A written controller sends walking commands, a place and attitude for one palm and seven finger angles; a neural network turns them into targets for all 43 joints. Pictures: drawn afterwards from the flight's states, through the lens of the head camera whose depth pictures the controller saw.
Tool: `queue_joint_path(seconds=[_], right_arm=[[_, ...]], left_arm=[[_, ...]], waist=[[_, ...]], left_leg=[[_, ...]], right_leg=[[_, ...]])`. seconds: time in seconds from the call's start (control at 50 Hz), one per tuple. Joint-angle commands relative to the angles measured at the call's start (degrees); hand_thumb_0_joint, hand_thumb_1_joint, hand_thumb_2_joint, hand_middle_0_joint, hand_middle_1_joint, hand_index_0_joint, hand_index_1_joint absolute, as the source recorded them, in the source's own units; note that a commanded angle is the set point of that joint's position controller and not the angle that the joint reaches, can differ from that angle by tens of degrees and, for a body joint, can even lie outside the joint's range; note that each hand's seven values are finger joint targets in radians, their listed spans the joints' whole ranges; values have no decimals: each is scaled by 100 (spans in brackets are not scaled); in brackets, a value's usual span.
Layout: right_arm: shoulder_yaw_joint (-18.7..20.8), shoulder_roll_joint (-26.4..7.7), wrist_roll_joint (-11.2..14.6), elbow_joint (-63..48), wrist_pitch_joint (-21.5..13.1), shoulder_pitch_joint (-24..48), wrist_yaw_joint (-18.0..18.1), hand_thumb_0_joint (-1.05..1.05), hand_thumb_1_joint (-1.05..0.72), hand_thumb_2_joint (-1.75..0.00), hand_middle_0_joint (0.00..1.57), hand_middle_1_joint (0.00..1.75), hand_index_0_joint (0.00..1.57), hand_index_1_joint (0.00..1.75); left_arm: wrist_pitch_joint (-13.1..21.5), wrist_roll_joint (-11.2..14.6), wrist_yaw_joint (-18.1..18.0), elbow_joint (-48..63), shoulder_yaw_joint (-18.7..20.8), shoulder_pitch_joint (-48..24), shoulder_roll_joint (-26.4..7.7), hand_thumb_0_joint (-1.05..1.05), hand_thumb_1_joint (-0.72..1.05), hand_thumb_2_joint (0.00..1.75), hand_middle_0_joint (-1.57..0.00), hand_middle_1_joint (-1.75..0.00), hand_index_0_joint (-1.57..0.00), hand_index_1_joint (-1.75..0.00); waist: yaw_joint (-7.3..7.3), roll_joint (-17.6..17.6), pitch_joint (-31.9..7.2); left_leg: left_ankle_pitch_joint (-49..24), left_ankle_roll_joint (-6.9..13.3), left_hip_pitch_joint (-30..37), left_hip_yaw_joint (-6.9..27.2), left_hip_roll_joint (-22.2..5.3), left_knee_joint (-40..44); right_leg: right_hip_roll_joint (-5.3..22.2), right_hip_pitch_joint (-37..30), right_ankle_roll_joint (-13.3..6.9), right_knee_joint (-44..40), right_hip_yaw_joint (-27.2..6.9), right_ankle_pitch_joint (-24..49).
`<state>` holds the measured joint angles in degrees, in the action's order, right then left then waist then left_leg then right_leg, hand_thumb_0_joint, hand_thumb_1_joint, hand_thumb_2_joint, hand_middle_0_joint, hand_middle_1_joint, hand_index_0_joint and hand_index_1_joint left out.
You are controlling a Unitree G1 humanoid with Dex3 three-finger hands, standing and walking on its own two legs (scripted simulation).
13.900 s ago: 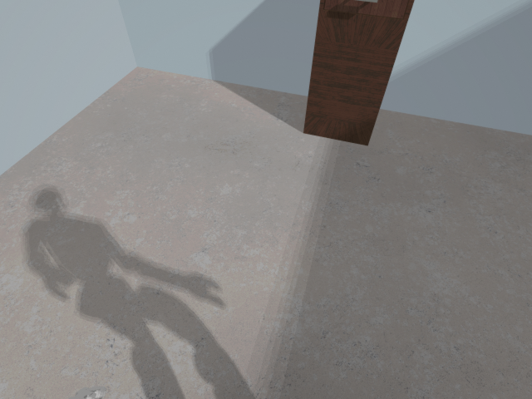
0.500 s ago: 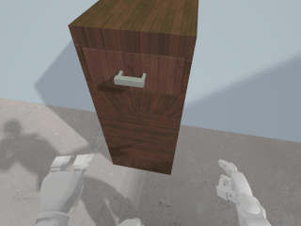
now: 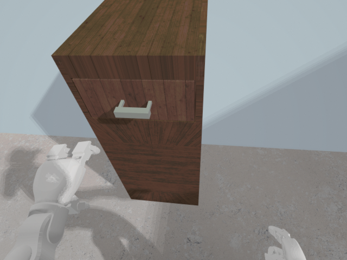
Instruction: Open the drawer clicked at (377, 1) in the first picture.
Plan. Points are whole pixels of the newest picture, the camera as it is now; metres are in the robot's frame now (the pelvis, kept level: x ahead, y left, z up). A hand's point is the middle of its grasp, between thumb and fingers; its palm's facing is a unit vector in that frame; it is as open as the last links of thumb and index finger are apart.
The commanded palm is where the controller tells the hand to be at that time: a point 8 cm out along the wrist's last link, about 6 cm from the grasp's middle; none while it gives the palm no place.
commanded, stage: raise the hand with hooked fingers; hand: left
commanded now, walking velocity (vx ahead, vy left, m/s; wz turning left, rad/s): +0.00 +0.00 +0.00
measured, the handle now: (134, 108) +0.51 +0.19 +0.05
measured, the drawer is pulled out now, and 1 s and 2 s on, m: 0.00 0.00 0.00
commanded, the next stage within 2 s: move the hooked fingers above the handle in 0.84 s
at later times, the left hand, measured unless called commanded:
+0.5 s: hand (62, 136) +0.30 +0.26 +0.16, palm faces +0.10 -0.05 -0.99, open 13.8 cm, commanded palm +0.26 +0.26 +0.22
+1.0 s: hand (56, 150) +0.27 +0.27 +0.15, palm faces +0.08 -0.07 -0.99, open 13.8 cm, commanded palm +0.25 +0.26 +0.21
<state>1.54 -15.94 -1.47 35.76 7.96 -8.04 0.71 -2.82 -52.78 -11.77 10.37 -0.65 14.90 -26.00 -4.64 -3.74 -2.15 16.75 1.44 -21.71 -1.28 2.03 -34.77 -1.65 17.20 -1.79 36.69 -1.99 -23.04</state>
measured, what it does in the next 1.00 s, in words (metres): stands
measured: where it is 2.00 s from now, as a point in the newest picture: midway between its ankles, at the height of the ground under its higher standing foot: outside the picture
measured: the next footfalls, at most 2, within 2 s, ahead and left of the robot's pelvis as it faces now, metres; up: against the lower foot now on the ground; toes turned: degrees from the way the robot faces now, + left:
none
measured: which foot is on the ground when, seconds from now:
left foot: down 0.00-1.00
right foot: down 0.00-1.00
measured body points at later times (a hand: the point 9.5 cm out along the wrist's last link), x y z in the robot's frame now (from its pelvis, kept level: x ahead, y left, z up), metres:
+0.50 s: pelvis -0.01 +0.01 +0.01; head +0.00 -0.03 +0.46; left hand +0.29 +0.26 +0.22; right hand +0.22 -0.19 -0.09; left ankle +0.01 +0.11 -0.73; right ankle -0.05 -0.10 -0.73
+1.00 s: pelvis -0.03 +0.02 +0.01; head -0.02 -0.02 +0.46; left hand +0.26 +0.27 +0.20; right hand +0.17 -0.20 -0.10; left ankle +0.01 +0.11 -0.73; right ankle -0.05 -0.10 -0.73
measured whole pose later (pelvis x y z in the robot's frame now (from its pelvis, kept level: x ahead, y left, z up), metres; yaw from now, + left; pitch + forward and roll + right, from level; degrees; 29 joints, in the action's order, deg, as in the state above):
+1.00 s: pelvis -0.03 +0.02 +0.01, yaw +2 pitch -1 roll +0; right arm -0.9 -14.8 1.8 36.1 9.3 -6.5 0.4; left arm -3.3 -48.2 3.7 0.9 -1.9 -9.5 -32.4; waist -4.6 -5.1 0.6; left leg 9.9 2.7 -16.1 0.3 3.2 -26.6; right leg -0.5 10.8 -0.4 27.9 -0.5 -16.5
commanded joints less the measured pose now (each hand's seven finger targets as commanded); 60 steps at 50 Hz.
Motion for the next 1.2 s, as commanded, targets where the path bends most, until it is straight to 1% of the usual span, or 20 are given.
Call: queue_joint_path(seconds=[0.0, 0.08, 0.14, 0.18, 0.2, 0.28, 0.34, 0.42, 0.5, 0.52, 0.6, 0.68, 0.78, 0.92, 0.96, 1.0, 1.04, 1.1, 1.14, 1.18], right_arm=[[97, -392, 66, -1070, -251, 1065, -19, 0, -90, -90, 20, 30, 20, 30], [62, -421, 121, -1064, -151, 1134, -12, 0, -90, -90, 20, 30, 20, 30], [25, -406, 160, -1054, -62, 1114, 10, 0, -90, -90, 20, 30, 20, 30], [1, -426, 185, -1043, -30, 1182, -2, 0, -90, -90, 20, 30, 20, 30], [-20, -398, 190, -1041, -17, 1155, 4, 0, -90, -90, 20, 30, 20, 30], [-49, -430, 220, -1047, 31, 1199, -7, 0, -90, -90, 20, 30, 20, 30], [-72, -446, 228, -992, 63, 1171, 18, 0, -90, -90, 20, 30, 20, 30], [-88, -461, 241, -963, 40, 1140, 2, 0, -90, -90, 20, 30, 20, 30], [-85, -484, 263, -1024, 38, 1053, -68, 0, -90, -90, 20, 30, 20, 30], [-80, -496, 270, -1040, 49, 1053, -76, 0, -90, -90, 20, 30, 20, 30], [-70, -496, 239, -1101, -45, 1053, -103, 0, -90, -90, 20, 30, 20, 30], [-3, -511, 229, -1007, -137, 1007, -70, 0, -90, -90, 20, 30, 20, 30], [14, -507, 293, -862, -143, 969, -79, 0, -90, -90, 20, 30, 20, 30], [-34, -503, 311, -913, -132, 1044, -28, 0, -90, -90, 20, 30, 20, 30], [-59, -511, 309, -876, -134, 1014, 24, 0, -90, -90, 20, 30, 20, 30], [-65, -504, 293, -850, -186, 958, 61, 0, -90, -90, 20, 30, 20, 30], [-66, -499, 289, -791, -179, 916, 103, 0, -90, -90, 20, 30, 20, 30], [-66, -450, 292, -761, -222, 860, 105, 0, -90, -90, 20, 30, 20, 30], [-59, -472, 300, -691, -187, 786, 116, 0, -90, -90, 20, 30, 20, 30], [-45, -487, 311, -689, -180, 748, 122, 0, -90, -90, 20, 30, 20, 30]], left_arm=[[-75, 40, 32, 1223, 599, -1161, -1068, 0, -36, 36, -29, -111, -29, -111], [-184, 91, 313, 1113, 878, -1765, -1504, 0, -45, 32, -30, -117, -30, -117], [-266, 180, 544, 930, 761, -2269, -1502, 0, -50, 30, -30, -120, -30, -120], [-296, 193, 692, 873, 852, -2611, -1669, 0, -50, 30, -30, -120, -30, -120], [-322, 226, 785, 792, 705, -2739, -1557, 0, -50, 30, -30, -120, -30, -120], [-369, 302, 1111, 669, 779, -3298, -1768, 0, -50, 30, -30, -120, -30, -120], [-351, 327, 1348, 445, 725, -3769, -1848, 0, -50, 30, -30, -120, -30, -120], [-224, 368, 1545, 404, 786, -4440, -2050, 0, -50, 30, -30, -120, -30, -120], [-182, 509, 1753, -61, 720, -3666, -1784, 0, -50, 30, -30, -120, -30, -120], [-151, 546, 1780, 6, 757, -3641, -1837, 0, -50, 30, -30, -120, -30, -120], [118, 535, 1670, 474, 875, -3851, -1957, 0, -50, 30, -30, -120, -30, -120], [358, 525, 1327, 743, 1214, -4066, -2236, 0, -50, 30, -30, -120, -30, -120], [232, 504, 1089, 274, 1053, -4088, -2037, 0, -50, 30, -30, -120, -30, -120], [21, 454, 1336, 181, 634, -4024, -1827, 0, -50, 30, -30, -120, -30, -120], [50, 399, 1387, 33, 410, -4450, -1701, 0, -50, 30, -30, -120, -30, -120], [151, 372, 1384, -73, 520, -4661, -1833, 0, -50, 30, -30, -120, -30, -120], [239, 323, 1332, -240, 606, -4844, -1933, 0, -50, 30, -30, -120, -30, -120], [314, 315, 1244, -448, 435, -5178, -1744, 0, -50, 30, -30, -120, -30, -120], [285, 256, 1180, -810, 394, -5374, -1727, 0, -50, 30, -30, -120, -30, -120], [246, 224, 1147, -969, 330, -5575, -1685, 0, -50, 30, -30, -120, -30, -120]], waist=[[-23, 280, -1258], [-63, 273, -1233], [-9, 225, -1192], [-14, 146, -1260], [10, 148, -1282], [36, 90, -1299], [81, 299, -1197], [84, 60, -1382], [-19, 363, -1161], [-13, 392, -1061], [-38, 230, -1278], [-58, -32, -1384], [-19, -48, -1152], [35, 135, -994], [147, 169, -861], [125, 300, -1001], [121, 126, -1007], [137, 22, -1118], [164, 62, -1008], [195, 121, -1177]], left_leg=[[-2137, 86, 1077, 138, 26, 321], [-2275, 80, 1212, 134, 23, 457], [-2241, 73, 1286, 117, 15, 577], [-2338, 57, 1387, 130, 12, 616], [-2384, 67, 1403, 120, 21, 612], [-2482, 56, 1558, 145, 12, 676], [-2319, 59, 1478, 143, 7, 780], [-2281, 35, 1601, 203, -8, 848], [-2090, 37, 1419, 182, -20, 953], [-2015, 44, 1382, 170, -24, 990], [-1918, 58, 1433, 208, -25, 1005], [-1874, 47, 1567, 241, -45, 1003], [-1471, -6, 1477, 282, -72, 1111], [-1029, 22, 1436, 295, -89, 1259], [-897, 34, 1426, 284, -90, 1259], [-893, 50, 1467, 294, -85, 1239], [-930, 40, 1480, 296, -74, 1227], [-957, 34, 1526, 290, -69, 1169], [-914, 14, 1453, 291, -80, 1188], [-975, 25, 1504, 272, -88, 1148]], right_leg=[[160, -442, 14, -582, -180, 3017], [121, -580, 23, -730, -113, 3044], [117, -642, 36, -819, -15, 2895], [82, -692, 19, -878, -39, 2865], [103, -744, 31, -874, 14, 2929], [60, -775, 21, -994, 26, 2911], [86, -787, 44, -1067, 86, 2794], [86, -807, 14, -1116, 131, 2536], [94, -828, 20, -1191, 177, 2344], [90, -807, 24, -1232, 171, 2316], [89, -799, 11, -1224, 180, 2042], [44, -715, -12, -1266, 163, 1833], [20, -510, -24, -1325, 216, 1331], [55, -487, 0, -1405, 224, 1029], [60, -318, 11, -1443, 230, 955], [62, -374, 6, -1451, 221, 941], [52, -350, -10, -1440, 228, 970], [55, -298, -22, -1401, 238, 980], [39, -208, -28, -1396, 266, 968], [31, -231, -33, -1388, 247, 1015]])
